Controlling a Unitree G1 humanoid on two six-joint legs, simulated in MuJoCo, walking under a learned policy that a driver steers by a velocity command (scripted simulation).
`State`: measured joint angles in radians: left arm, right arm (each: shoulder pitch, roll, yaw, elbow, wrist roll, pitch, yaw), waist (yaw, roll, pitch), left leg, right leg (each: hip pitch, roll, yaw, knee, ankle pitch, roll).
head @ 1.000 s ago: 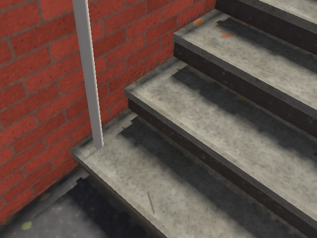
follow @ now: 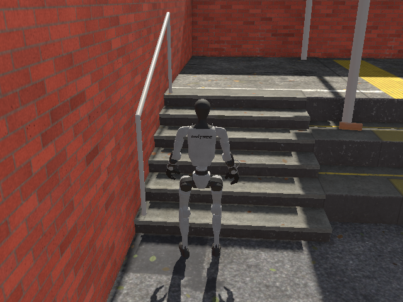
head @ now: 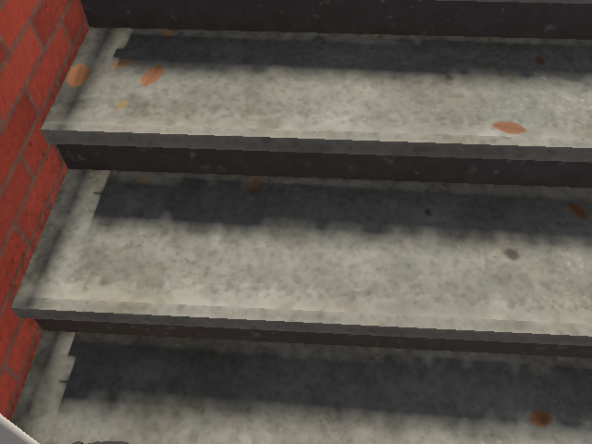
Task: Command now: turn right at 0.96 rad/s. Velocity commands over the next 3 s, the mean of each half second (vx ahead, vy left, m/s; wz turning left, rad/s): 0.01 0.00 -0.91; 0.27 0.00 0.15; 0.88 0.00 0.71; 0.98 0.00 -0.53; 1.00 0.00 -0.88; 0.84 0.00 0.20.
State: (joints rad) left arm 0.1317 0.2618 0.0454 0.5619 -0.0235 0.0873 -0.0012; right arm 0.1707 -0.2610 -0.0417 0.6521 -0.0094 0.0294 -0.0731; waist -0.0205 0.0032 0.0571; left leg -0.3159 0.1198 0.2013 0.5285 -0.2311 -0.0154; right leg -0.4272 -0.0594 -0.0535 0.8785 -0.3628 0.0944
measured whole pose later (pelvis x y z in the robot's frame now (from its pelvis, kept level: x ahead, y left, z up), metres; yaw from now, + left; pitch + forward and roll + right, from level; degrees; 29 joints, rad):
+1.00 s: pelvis +0.01 -0.02 +0.00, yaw -18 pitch +3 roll -1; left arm 0.26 0.23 0.08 0.72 0.02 -0.08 0.01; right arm 0.25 -0.24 -0.06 0.60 0.06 -0.01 -0.03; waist 0.02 0.03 -0.02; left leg -0.55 -0.03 -0.08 1.18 -0.44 0.02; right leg -0.11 0.04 -0.03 0.40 -0.35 -0.04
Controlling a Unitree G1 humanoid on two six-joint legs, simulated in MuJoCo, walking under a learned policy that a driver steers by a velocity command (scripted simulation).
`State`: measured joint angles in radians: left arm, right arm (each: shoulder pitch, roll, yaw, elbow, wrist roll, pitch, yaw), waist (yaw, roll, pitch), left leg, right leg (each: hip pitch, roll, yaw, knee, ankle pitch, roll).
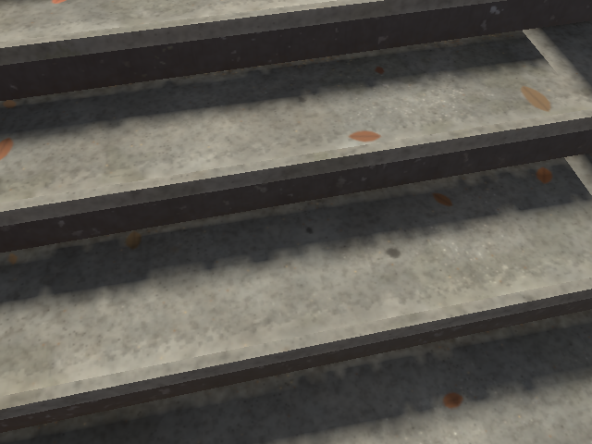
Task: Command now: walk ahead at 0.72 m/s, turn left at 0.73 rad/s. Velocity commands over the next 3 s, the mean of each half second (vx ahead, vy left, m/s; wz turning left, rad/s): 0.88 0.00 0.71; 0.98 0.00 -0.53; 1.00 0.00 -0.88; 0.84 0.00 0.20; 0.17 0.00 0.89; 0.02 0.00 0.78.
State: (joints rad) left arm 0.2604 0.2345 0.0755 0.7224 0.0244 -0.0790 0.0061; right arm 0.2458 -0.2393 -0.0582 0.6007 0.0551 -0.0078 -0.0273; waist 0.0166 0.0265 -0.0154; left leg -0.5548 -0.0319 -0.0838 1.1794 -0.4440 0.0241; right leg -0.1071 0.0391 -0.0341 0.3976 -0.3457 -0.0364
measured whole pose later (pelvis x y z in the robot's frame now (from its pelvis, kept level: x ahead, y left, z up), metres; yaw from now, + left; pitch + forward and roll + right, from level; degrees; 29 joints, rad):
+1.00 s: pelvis +0.71 +0.25 +0.28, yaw +3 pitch +3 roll -1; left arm 0.61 0.16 -0.01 0.95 0.00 -0.03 -0.03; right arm -0.02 -0.09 0.11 0.46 -0.05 -0.16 0.06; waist 0.00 0.00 -0.11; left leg -1.18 0.04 -0.14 2.10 -0.33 0.09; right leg -0.23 0.19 0.13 0.60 -0.39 -0.14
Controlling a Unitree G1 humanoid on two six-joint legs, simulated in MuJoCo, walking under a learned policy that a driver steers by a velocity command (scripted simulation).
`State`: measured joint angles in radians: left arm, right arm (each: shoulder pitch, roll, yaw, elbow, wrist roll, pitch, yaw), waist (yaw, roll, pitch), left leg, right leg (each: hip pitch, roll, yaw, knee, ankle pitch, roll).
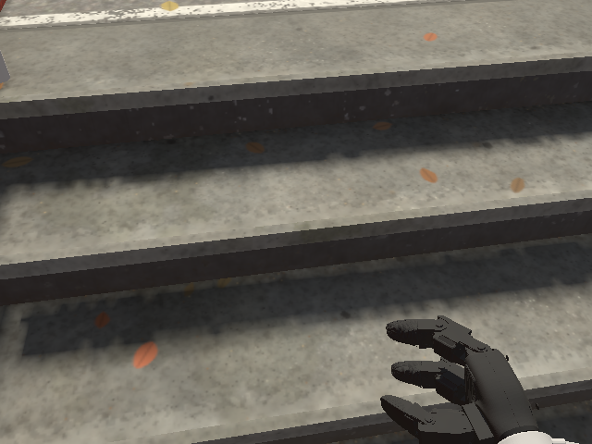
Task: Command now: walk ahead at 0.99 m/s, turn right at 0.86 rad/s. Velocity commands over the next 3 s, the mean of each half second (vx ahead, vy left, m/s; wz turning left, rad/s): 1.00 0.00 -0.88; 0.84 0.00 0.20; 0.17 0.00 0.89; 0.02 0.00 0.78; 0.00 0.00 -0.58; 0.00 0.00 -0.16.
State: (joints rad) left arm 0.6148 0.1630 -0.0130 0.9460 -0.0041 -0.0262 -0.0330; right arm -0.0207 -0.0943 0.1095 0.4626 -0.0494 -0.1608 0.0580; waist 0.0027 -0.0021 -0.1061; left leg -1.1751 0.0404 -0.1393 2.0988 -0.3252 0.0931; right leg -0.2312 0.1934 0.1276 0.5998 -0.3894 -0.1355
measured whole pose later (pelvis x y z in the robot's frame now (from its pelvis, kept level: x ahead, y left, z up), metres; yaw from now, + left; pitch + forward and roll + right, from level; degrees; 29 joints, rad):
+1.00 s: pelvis +0.79 -0.16 +0.32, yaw -20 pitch -2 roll -2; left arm 0.27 0.24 0.02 0.87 -0.02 0.00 0.04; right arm 0.17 -0.20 0.02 0.58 -0.01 -0.02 0.04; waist -0.10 -0.01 -0.01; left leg -0.80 -0.07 0.04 1.27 -0.45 0.13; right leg 0.04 -0.09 -0.17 0.70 -0.16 0.01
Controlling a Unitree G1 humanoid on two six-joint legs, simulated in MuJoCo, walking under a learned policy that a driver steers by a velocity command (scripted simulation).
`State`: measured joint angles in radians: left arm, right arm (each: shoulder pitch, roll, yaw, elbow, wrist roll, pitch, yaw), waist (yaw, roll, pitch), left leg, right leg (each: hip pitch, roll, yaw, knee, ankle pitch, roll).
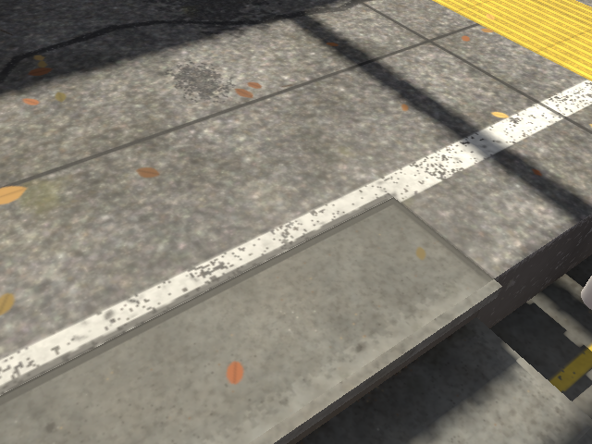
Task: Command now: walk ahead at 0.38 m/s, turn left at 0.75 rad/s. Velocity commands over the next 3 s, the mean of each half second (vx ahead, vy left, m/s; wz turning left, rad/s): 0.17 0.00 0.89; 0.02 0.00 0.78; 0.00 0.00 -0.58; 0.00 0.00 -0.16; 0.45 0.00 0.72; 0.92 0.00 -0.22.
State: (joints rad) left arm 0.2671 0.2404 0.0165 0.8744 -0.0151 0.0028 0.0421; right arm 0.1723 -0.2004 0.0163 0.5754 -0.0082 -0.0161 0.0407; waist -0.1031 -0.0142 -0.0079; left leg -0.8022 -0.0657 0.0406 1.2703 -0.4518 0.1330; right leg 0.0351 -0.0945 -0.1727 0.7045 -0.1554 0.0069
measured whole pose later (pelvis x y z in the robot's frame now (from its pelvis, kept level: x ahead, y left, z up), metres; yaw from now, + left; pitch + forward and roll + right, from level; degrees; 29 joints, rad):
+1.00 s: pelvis +0.25 +0.14 +0.13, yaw +53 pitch +3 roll +0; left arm 0.12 0.20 -0.02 0.56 -0.02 0.02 0.05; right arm 0.27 -0.25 -0.01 0.67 -0.01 0.03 -0.06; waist -0.03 -0.04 0.00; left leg -0.32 0.01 -0.08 0.54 -0.27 -0.02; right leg -0.97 0.08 0.02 2.13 -0.55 0.06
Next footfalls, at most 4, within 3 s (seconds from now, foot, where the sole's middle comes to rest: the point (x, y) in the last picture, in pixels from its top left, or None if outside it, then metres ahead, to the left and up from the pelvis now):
0.42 right None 0.34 -0.10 -0.64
0.74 left None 0.17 0.26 -0.64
1.22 right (202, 434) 0.49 0.12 -0.50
1.88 left None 0.46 0.36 -0.50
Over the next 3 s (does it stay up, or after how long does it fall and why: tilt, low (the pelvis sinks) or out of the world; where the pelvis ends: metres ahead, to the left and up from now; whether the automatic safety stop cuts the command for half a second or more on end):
stays up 0.75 0.63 0.27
